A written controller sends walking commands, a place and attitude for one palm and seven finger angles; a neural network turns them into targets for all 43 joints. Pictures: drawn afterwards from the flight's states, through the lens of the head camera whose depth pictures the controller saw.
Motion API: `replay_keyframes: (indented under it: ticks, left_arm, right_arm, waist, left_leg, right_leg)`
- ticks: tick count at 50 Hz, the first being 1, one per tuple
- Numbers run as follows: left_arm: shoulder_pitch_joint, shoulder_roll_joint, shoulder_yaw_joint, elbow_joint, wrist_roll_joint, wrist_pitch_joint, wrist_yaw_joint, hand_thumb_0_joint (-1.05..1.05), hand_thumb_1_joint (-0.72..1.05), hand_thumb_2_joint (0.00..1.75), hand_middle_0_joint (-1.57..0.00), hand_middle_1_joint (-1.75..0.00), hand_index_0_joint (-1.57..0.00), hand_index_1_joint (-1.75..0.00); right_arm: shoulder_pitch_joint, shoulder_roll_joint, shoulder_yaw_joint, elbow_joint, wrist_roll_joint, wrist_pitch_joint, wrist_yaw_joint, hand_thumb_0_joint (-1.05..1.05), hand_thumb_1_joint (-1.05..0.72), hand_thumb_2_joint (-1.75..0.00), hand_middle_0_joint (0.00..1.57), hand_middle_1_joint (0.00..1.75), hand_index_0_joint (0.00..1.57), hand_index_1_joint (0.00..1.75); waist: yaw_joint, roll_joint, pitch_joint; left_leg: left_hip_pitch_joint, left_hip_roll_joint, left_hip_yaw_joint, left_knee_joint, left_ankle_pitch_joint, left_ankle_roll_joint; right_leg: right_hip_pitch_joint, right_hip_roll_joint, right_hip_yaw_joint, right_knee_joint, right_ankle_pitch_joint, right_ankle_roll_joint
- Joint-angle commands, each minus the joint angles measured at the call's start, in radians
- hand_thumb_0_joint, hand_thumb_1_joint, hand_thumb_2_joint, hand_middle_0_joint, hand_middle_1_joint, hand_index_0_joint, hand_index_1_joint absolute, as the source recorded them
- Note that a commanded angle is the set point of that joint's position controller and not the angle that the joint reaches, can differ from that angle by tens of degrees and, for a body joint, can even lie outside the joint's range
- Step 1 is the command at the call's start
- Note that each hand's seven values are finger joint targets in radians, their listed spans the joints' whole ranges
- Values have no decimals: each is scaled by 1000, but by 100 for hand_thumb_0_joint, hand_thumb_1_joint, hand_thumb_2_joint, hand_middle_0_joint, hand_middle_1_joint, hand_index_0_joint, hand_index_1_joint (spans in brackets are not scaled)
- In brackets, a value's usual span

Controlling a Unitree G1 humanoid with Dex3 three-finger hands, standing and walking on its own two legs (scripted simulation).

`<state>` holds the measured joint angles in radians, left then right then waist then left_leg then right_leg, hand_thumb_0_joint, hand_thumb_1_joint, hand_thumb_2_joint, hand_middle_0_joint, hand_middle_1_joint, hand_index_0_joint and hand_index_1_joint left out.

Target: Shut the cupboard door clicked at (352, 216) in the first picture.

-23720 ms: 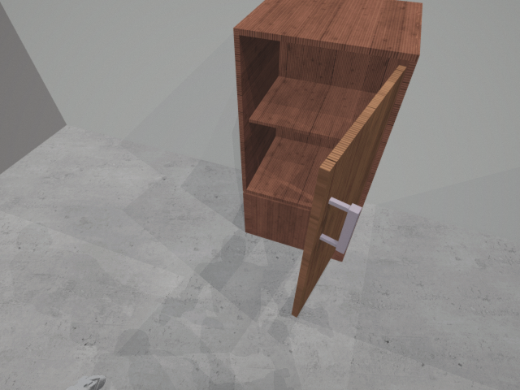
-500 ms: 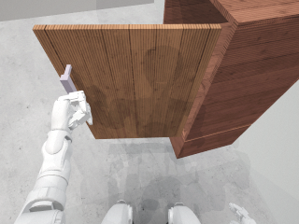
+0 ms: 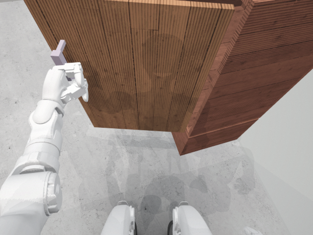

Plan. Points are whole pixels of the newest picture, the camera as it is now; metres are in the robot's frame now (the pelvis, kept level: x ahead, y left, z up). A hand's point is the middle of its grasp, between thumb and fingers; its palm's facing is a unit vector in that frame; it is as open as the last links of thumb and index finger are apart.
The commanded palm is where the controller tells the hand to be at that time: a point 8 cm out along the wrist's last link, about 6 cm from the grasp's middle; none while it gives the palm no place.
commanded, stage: push the door shut along its arc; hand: left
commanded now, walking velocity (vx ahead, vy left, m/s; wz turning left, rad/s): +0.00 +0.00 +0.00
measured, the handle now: (68, 67) +0.53 +0.23 +0.06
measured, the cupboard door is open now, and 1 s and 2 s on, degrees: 70 59 48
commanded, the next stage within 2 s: pull the fist back off the door in 1.32 s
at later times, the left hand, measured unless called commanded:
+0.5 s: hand (95, 72) +0.51 +0.15 +0.07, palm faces -0.24 -0.97 -0.04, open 3.1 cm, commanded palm +0.52 +0.19 +0.07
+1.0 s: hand (105, 57) +0.57 +0.13 +0.07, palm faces -0.35 -0.94 -0.03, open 3.0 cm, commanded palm +0.58 +0.15 +0.07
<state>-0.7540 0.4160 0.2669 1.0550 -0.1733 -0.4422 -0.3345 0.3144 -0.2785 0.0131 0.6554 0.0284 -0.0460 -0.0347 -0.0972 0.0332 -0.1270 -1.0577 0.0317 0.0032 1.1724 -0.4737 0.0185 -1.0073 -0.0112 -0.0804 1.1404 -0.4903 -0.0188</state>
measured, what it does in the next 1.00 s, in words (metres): stands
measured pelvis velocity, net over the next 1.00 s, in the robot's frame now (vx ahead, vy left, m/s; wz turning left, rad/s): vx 0.00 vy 0.01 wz -0.05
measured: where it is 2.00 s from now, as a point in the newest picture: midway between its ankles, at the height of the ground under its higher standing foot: outside the picture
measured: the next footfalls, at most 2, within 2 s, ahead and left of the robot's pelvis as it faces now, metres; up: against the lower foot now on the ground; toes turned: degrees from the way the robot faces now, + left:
none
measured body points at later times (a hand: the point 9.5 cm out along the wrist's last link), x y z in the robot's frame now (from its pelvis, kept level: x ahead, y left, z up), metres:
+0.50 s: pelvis +0.00 +0.01 -0.01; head +0.14 +0.02 +0.42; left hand +0.52 +0.21 +0.07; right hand +0.01 -0.26 -0.12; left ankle +0.04 +0.11 -0.64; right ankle +0.03 -0.11 -0.64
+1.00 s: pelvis +0.00 +0.01 -0.03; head +0.18 +0.03 +0.39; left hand +0.58 +0.18 +0.08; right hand -0.03 -0.25 -0.13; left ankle +0.04 +0.11 -0.64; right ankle +0.03 -0.11 -0.64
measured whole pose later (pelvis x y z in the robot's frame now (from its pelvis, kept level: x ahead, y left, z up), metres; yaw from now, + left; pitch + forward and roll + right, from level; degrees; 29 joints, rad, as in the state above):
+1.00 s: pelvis +0.00 +0.01 -0.03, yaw -3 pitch +29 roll -5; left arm -1.21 0.63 0.28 1.29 -0.06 -0.28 -0.48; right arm 0.38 -0.27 0.06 0.67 0.00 -0.05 -0.02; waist -0.24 0.06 -0.11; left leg -1.28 0.06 -0.01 1.29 -0.51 0.04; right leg -1.21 0.02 -0.09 1.21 -0.50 -0.01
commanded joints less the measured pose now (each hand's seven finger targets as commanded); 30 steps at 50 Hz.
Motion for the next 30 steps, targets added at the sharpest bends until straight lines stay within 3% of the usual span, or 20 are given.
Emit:
replay_keyframes:
  ticks: [1,3,6,8,9,14,17,19,21,22,23,25,28,30]
  left_arm:
    - [-499,199,37,-169,2,-44,-29,0,90,90,-130,-150,-130,-150]
    - [-524,181,13,-183,10,-44,-33,0,90,90,-130,-150,-130,-150]
    - [-542,237,54,-154,15,-38,-33,0,90,90,-130,-150,-130,-150]
    - [-571,232,45,-154,19,-32,-39,0,90,90,-130,-150,-130,-150]
    - [-587,244,56,-160,15,-36,-38,0,90,90,-130,-150,-130,-150]
    - [-612,289,82,-140,27,-33,-47,0,90,90,-130,-150,-130,-150]
    - [-635,316,91,-129,36,-27,-60,0,90,90,-130,-150,-130,-150]
    - [-664,296,73,-125,31,-25,-71,0,90,90,-130,-150,-130,-150]
    - [-674,332,88,-69,40,-11,-77,0,90,90,-130,-150,-130,-150]
    - [-719,302,60,-80,37,-7,-83,0,90,90,-130,-150,-130,-150]
    - [-721,312,63,-69,44,-4,-85,0,90,90,-130,-150,-130,-150]
    - [-743,331,76,-65,43,-3,-92,0,90,90,-130,-150,-130,-150]
    - [-772,349,79,-37,49,16,-103,0,90,90,-130,-150,-130,-150]
    - [-804,361,80,-48,54,16,-108,0,90,90,-130,-150,-130,-150]
  right_arm:
    - [121,-172,-63,-64,-6,-25,-7,0,-90,-90,20,30,20,30]
    - [127,-169,-62,-68,-6,-23,-2,0,-90,-90,20,30,20,30]
    - [144,-176,-61,-61,-8,-16,-3,0,-90,-90,20,30,20,30]
    - [152,-176,-60,-64,-9,-13,0,0,-90,-90,20,30,20,30]
    - [156,-177,-58,-68,-11,-15,0,0,-90,-90,20,30,20,30]
    - [178,-179,-56,-67,-13,-9,4,0,-90,-90,20,30,20,30]
    - [182,-182,-54,-62,-13,-4,6,0,-90,-90,20,30,20,30]
    - [190,-181,-52,-62,-15,-4,7,0,-90,-90,20,30,20,30]
    - [193,-189,-49,-54,-13,1,4,0,-90,-90,20,30,20,30]
    - [193,-184,-47,-55,-13,-2,5,0,-90,-90,20,30,20,30]
    - [194,-187,-49,-52,-13,-4,5,0,-90,-90,20,30,20,30]
    - [204,-192,-48,-47,-16,-8,4,0,-90,-90,20,30,20,30]
    - [212,-192,-44,-43,-17,-10,4,0,-90,-90,20,30,20,30]
    - [217,-193,-41,-44,-20,-13,2,0,-90,-90,20,30,20,30]
  waist:
    - [-58,62,-438]
    - [-66,84,-462]
    - [-73,77,-459]
    - [-78,76,-466]
    - [-79,100,-474]
    - [-86,97,-503]
    - [-91,119,-497]
    - [-103,128,-498]
    - [-117,92,-456]
    - [-132,99,-452]
    - [-129,118,-453]
    - [-132,128,-495]
    - [-141,127,-493]
    - [-141,166,-527]
  left_leg:
    - [333,-15,-74,-131,186,12]
    - [356,-14,-77,-128,202,12]
    - [345,-9,-78,-119,220,13]
    - [346,-9,-83,-119,219,13]
    - [354,-10,-83,-115,231,14]
    - [355,-8,-82,-104,260,15]
    - [355,-2,-84,-100,268,12]
    - [375,-4,-90,-94,286,14]
    - [336,2,-95,-92,246,13]
    - [326,0,-90,-87,239,18]
    - [331,1,-93,-86,227,15]
    - [367,4,-103,-78,267,14]
    - [339,4,-100,-62,261,17]
    - [361,5,-106,-52,295,15]
  right_leg:
    - [115,34,63,-153,186,-13]
    - [98,35,61,-148,190,-14]
    - [93,39,60,-145,202,-12]
    - [90,41,57,-142,196,-13]
    - [77,44,55,-136,199,-15]
    - [91,49,56,-131,224,-14]
    - [80,49,56,-131,229,-13]
    - [60,53,52,-129,234,-16]
    - [39,54,50,-132,201,-14]
    - [37,54,55,-136,200,-10]
    - [21,54,52,-134,184,-14]
    - [7,55,46,-123,203,-16]
    - [2,57,48,-121,198,-15]
    - [-17,57,45,-105,212,-18]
